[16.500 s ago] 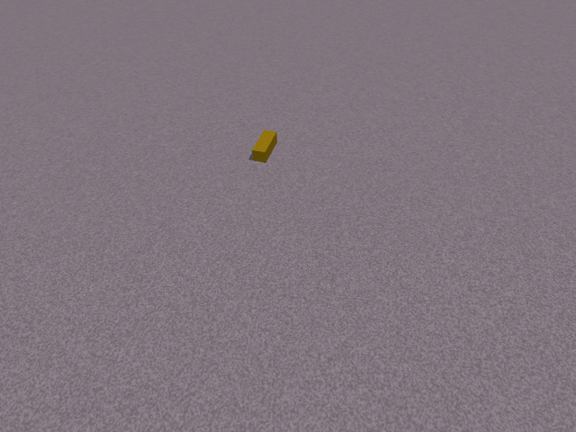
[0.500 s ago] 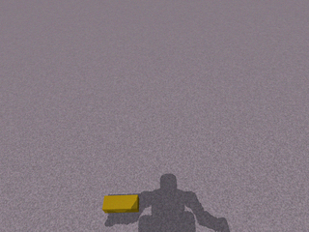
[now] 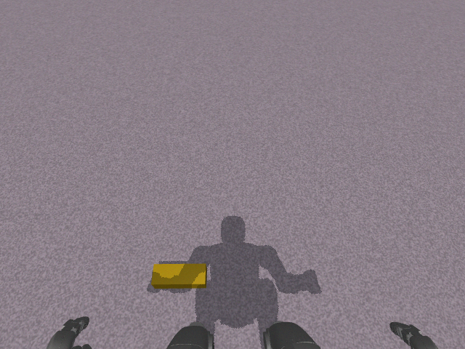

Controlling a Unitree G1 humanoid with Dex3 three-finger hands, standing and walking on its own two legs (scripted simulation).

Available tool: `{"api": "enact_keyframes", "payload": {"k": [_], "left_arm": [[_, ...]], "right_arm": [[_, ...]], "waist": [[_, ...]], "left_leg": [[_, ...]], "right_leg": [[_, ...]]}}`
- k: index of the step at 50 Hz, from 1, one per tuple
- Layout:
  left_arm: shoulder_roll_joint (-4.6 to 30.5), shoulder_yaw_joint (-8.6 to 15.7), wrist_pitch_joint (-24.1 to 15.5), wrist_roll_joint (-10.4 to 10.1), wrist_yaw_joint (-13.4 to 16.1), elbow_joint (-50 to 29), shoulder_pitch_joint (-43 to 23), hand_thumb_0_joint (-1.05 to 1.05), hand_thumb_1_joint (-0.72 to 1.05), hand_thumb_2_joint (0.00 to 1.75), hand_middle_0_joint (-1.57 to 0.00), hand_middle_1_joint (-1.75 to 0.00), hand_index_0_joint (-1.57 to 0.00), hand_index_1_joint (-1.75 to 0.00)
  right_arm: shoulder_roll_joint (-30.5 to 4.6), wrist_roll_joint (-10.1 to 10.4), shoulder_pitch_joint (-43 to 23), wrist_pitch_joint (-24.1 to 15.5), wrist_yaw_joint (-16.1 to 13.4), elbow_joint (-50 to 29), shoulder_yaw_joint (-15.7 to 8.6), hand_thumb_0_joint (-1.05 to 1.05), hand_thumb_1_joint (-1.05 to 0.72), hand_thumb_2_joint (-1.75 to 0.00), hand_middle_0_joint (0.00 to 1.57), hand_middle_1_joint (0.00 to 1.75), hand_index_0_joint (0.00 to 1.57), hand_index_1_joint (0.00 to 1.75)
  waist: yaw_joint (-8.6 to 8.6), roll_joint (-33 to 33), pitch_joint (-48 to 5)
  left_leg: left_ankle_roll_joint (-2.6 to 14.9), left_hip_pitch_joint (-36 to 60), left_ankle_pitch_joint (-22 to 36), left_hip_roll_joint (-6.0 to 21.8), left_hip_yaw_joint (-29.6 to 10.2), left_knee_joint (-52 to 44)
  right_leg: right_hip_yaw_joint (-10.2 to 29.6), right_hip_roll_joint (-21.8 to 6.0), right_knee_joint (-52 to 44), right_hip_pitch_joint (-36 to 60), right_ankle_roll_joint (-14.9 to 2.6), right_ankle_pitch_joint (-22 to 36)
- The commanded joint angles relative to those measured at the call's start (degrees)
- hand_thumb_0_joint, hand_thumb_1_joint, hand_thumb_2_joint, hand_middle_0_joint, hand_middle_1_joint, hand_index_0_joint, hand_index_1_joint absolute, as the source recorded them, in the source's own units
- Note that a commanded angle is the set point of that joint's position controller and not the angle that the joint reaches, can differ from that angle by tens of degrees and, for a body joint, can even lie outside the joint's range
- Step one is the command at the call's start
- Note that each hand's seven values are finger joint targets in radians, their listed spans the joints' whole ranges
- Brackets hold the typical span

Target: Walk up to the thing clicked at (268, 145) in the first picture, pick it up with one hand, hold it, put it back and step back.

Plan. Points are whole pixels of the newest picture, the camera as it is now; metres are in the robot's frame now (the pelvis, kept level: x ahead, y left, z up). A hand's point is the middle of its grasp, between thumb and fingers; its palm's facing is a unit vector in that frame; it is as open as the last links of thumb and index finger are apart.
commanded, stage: walk up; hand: left
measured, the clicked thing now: (180, 276) +0.40 +0.22 -0.71
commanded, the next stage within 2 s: stand in 0.70 s
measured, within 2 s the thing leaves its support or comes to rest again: neither
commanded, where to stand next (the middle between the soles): +0.01 -0.01 m, yaw -1 degrees
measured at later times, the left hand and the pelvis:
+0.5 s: hand out of the picture +0.09 +0.24 -0.13, palm faces -0.09 -0.94 -0.34, open 7.4 cm; pelvis -0.01 +0.00 +0.02, yaw -4 degrees
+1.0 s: hand out of the picture +0.09 +0.25 -0.13, palm faces -0.11 -0.94 -0.33, open 7.4 cm; pelvis +0.00 +0.01 +0.03, yaw -5 degrees
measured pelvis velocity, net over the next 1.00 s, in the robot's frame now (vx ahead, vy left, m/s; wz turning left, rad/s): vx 0.00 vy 0.01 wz -0.08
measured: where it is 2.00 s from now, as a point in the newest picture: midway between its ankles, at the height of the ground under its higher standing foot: outside the picture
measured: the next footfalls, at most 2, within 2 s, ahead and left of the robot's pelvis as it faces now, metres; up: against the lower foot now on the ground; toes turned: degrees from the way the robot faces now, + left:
right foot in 0.14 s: -0.01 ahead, -0.12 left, +0.00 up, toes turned -2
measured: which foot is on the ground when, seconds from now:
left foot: down 0.00-1.00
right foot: up 0.00-0.12, down 0.14-1.00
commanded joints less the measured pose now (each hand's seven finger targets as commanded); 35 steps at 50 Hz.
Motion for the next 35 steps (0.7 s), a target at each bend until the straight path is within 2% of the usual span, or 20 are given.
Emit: {"api": "enact_keyframes", "payload": {"k": [1, 2, 4, 6, 7, 8, 9, 10, 11, 12, 13, 14, 15, 16, 17, 20, 24, 27, 34, 35], "left_arm": [[9.49, 3.10, -1.11, 0.93, -0.62, -0.98, 7.20, 0.00, 0.90, 0.90, -0.20, -0.30, -0.20, -0.30], [9.83, 3.25, -1.30, 1.25, -0.88, -1.03, 6.93, 0.00, 0.90, 0.90, -0.20, -0.30, -0.20, -0.30], [9.05, 3.41, -1.71, 1.54, -1.16, 0.11, 8.38, 0.00, 0.90, 0.90, -0.20, -0.30, -0.20, -0.30], [8.79, 3.66, -2.61, 2.32, -1.12, 2.07, 11.55, 0.00, 0.90, 0.90, -0.20, -0.30, -0.20, -0.30], [10.70, 3.93, -3.25, 3.21, -0.88, 1.80, 10.89, 0.00, 0.90, 0.90, -0.20, -0.30, -0.20, -0.30], [14.81, 4.43, -3.68, 3.15, -1.02, 0.06, 6.14, 0.00, 0.90, 0.90, -0.20, -0.30, -0.20, -0.30], [16.85, 4.13, -3.69, 3.04, -1.51, -1.34, 0.60, 0.00, 0.90, 0.90, -0.20, -0.30, -0.20, -0.30], [12.68, 2.99, -3.81, 2.26, -1.84, -1.78, -1.84, 0.00, 0.90, 0.90, -0.20, -0.30, -0.20, -0.30], [11.09, 2.26, -3.89, 1.79, -1.76, -1.08, -1.31, 0.00, 0.90, 0.90, -0.20, -0.30, -0.20, -0.30], [10.59, 2.05, -3.84, 1.67, -1.80, 0.02, -0.20, 0.00, 0.90, 0.90, -0.20, -0.30, -0.20, -0.30], [9.85, 1.89, -3.64, 1.32, -1.97, 0.71, 1.93, 0.00, 0.90, 0.90, -0.20, -0.30, -0.20, -0.30], [9.92, 1.75, -3.39, 1.26, -2.18, 1.43, 3.67, 0.00, 0.90, 0.90, -0.20, -0.30, -0.20, -0.30], [10.14, 1.72, -3.13, 1.42, -2.28, 2.05, 3.48, 0.00, 0.90, 0.90, -0.20, -0.30, -0.20, -0.30], [9.78, 1.53, -3.14, 1.51, -2.26, 2.51, 2.59, 0.00, 0.90, 0.90, -0.20, -0.30, -0.20, -0.30], [9.95, 1.35, -3.09, 1.48, -2.29, 2.69, 1.23, 0.00, 0.90, 0.90, -0.20, -0.30, -0.20, -0.30], [9.64, 1.12, -3.09, 0.95, -2.25, 4.67, 1.55, 0.00, 0.90, 0.90, -0.20, -0.30, -0.20, -0.30], [9.31, 0.90, -2.93, 0.97, -2.43, 6.67, 0.35, 0.00, 0.90, 0.90, -0.20, -0.30, -0.20, -0.30], [8.68, 0.77, -2.80, 0.81, -2.55, 8.17, 0.61, 0.00, 0.90, 0.90, -0.20, -0.30, -0.20, -0.30], [8.45, 0.70, -2.67, 0.92, -2.67, 10.24, -0.12, 0.00, 0.90, 0.90, -0.20, -0.30, -0.20, -0.30], [8.33, 0.59, -3.21, 1.31, -2.81, 10.20, 0.87, 0.00, 0.90, 0.90, -0.20, -0.30, -0.20, -0.30]], "right_arm": [[-15.66, -0.59, 3.43, -1.88, -1.51, -3.50, -4.29, 0.00, -0.90, -0.90, 0.20, 0.30, 0.20, 0.30], [-16.65, -0.67, 3.74, -1.88, -1.35, -3.59, -4.40, 0.00, -0.90, -0.90, 0.20, 0.30, 0.20, 0.30], [-16.82, -0.62, 1.77, -1.89, -1.12, -3.67, -4.03, 0.00, -0.90, -0.90, 0.20, 0.30, 0.20, 0.30], [-15.53, 0.14, 0.55, -1.80, -0.91, -3.34, -3.03, 0.00, -0.90, -0.90, 0.20, 0.30, 0.20, 0.30], [-12.13, 0.75, 0.42, -1.98, -0.75, -3.35, -1.91, 0.00, -0.90, -0.90, 0.20, 0.30, 0.20, 0.30], [-9.71, 1.05, -1.48, -2.33, -0.54, -4.10, -1.13, 0.00, -0.90, -0.90, 0.20, 0.30, 0.20, 0.30], [-12.03, 0.75, -1.98, -2.47, -1.29, -2.27, -2.10, 0.00, -0.90, -0.90, 0.20, 0.30, 0.20, 0.30], [-12.53, 1.06, -0.28, -2.75, -0.85, -0.34, -2.19, 0.00, -0.90, -0.90, 0.20, 0.30, 0.20, 0.30], [-12.47, 1.31, -1.24, -3.51, -0.59, 0.31, -1.90, 0.00, -0.90, -0.90, 0.20, 0.30, 0.20, 0.30], [-12.41, 1.30, -1.51, -4.00, -0.45, 1.09, -1.88, 0.00, -0.90, -0.90, 0.20, 0.30, 0.20, 0.30], [-12.29, 0.96, -1.97, -4.27, -0.47, 1.11, -1.49, 0.00, -0.90, -0.90, 0.20, 0.30, 0.20, 0.30], [-13.05, 0.76, -2.91, -4.42, -0.36, 1.15, -1.21, 0.00, -0.90, -0.90, 0.20, 0.30, 0.20, 0.30], [-13.42, 0.99, -2.75, -4.30, -0.20, 2.22, -1.01, 0.00, -0.90, -0.90, 0.20, 0.30, 0.20, 0.30], [-12.61, 1.00, -3.26, -4.17, -0.10, 3.03, -0.65, 0.00, -0.90, -0.90, 0.20, 0.30, 0.20, 0.30], [-12.31, 1.04, -3.65, -4.14, -0.09, 3.84, -0.52, 0.00, -0.90, -0.90, 0.20, 0.30, 0.20, 0.30], [-12.43, 1.04, -3.60, -4.43, -0.19, 6.21, -0.02, 0.00, -0.90, -0.90, 0.20, 0.30, 0.20, 0.30], [-12.30, 1.07, -3.68, -4.46, -0.22, 8.40, 0.26, 0.00, -0.90, -0.90, 0.20, 0.30, 0.20, 0.30], [-12.20, 0.89, -4.24, -4.67, -0.28, 9.69, 0.30, 0.00, -0.90, -0.90, 0.20, 0.30, 0.20, 0.30], [-12.04, 0.81, -4.90, -5.03, -0.58, 11.42, 0.20, 0.00, -0.90, -0.90, 0.20, 0.30, 0.20, 0.30], [-11.32, 0.61, -4.32, -4.79, -0.47, 11.61, 0.04, 0.00, -0.90, -0.90, 0.20, 0.30, 0.20, 0.30]], "waist": [[-1.30, 9.51, -16.72], [-1.61, 9.47, -16.17], [-0.29, 9.91, -14.89], [2.30, 8.58, -15.29], [2.27, 1.95, -14.53], [1.04, -7.42, -11.53], [-0.06, -8.91, -10.27], [-2.22, -3.27, -9.48], [-2.19, -0.05, -10.11], [-1.56, -1.20, -12.39], [-0.45, -1.82, -14.31], [0.53, -2.35, -15.76], [0.48, -2.89, -14.29], [0.40, -1.96, -12.49], [-0.09, -1.86, -11.82], [0.25, 0.47, -11.41], [-0.11, 0.07, -9.87], [0.28, 1.78, -9.84], [0.07, 2.59, -12.04], [0.13, 0.89, -11.83]], "left_leg": [[11.51, 15.59, 12.92, 14.01, -15.76, -11.53], [11.65, 13.88, 9.39, 14.49, -16.51, -12.46], [10.71, 9.77, 6.94, 14.10, -15.18, -12.07], [7.17, 5.35, 10.18, 12.51, -11.96, -7.25], [3.45, -0.66, 9.26, 10.06, -9.51, -2.30], [-0.41, -4.93, -3.34, 1.88, -3.09, -0.88], [-0.59, 5.66, -13.71, 2.56, -3.18, 2.08], [-0.60, 11.57, -9.03, 2.34, -2.88, -1.35], [-0.22, 11.91, 3.14, 2.88, -2.73, -8.72], [0.80, 15.08, 10.46, 3.95, -4.32, -10.36], [1.81, 17.16, 12.74, 6.14, -6.60, -12.48], [2.93, 16.91, 9.81, 7.97, -8.50, -13.27], [3.11, 13.38, 5.64, 8.01, -8.39, -13.70], [1.87, 12.52, 4.68, 7.06, -7.06, -14.75], [1.06, 14.18, 3.50, 5.91, -6.09, -15.72], [0.56, 14.90, 5.99, 6.36, -6.18, -18.15], [-0.01, 13.96, 1.02, 6.49, -6.65, -21.50], [-0.30, 13.70, 0.22, 7.04, -7.31, -23.64], [-0.20, 15.49, 3.76, 7.82, -7.21, -25.01], [-0.44, 15.98, 4.65, 6.91, -6.27, -24.14]], "right_leg": [[-0.72, -2.15, -11.84, 1.09, 1.38, 0.26], [-1.95, -2.13, -15.30, 3.25, 1.55, -0.25], [-3.48, -1.64, -25.58, 8.78, 0.80, 2.80], [-3.16, -1.78, -40.70, 17.96, -0.99, 13.34], [7.83, -7.62, -45.35, 20.97, -2.78, 11.73], [22.41, -17.85, -46.77, 15.87, -8.09, 13.60], [22.33, -21.52, -43.98, 4.08, -11.71, 18.36], [14.93, -17.51, -41.75, 2.05, -9.30, 20.48], [7.85, -12.84, -39.12, 5.84, -5.11, 26.42], [5.52, -10.50, -38.31, 6.89, -2.32, 28.31], [3.89, -8.82, -38.06, 8.05, -1.05, 27.21], [3.86, -8.08, -39.80, 9.32, -0.74, 21.72], [4.48, -8.00, -42.33, 11.42, -1.01, 16.14], [5.28, -8.94, -43.31, 12.20, -1.49, 15.51], [6.02, -9.53, -43.93, 10.60, -1.85, 16.27], [5.01, -9.11, -45.60, 12.18, -1.60, 19.70], [4.51, -8.91, -48.52, 13.23, -1.28, 18.03], [3.79, -8.38, -49.24, 14.47, -1.08, 18.05], [2.98, -8.29, -50.16, 16.45, -0.67, 21.23], [3.65, -9.19, -51.02, 16.11, -0.09, 19.72]]}}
